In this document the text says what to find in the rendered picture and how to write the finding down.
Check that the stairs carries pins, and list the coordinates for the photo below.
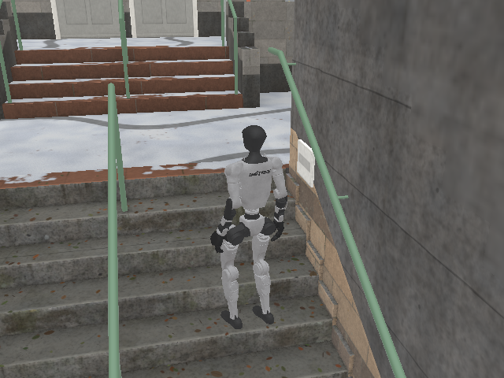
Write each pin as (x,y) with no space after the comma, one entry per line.
(54,286)
(62,83)

